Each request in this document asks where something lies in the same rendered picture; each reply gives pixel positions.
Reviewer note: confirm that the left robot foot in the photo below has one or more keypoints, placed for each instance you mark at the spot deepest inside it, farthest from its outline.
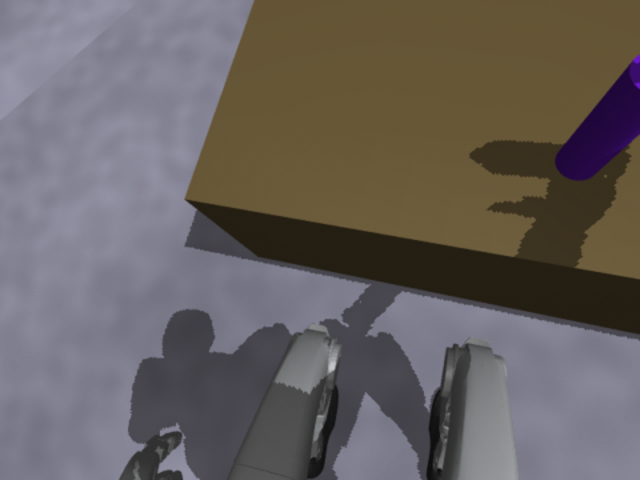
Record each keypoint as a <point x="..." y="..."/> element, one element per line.
<point x="316" y="465"/>

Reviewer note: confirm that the bottle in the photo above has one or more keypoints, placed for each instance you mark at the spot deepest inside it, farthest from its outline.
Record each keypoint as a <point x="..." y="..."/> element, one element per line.
<point x="606" y="131"/>

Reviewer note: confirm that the left robot hand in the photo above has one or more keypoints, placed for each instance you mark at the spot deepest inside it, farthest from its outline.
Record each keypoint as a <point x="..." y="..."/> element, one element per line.
<point x="144" y="465"/>

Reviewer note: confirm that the right robot foot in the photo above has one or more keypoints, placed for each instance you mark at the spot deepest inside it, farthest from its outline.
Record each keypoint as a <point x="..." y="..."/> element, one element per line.
<point x="434" y="473"/>

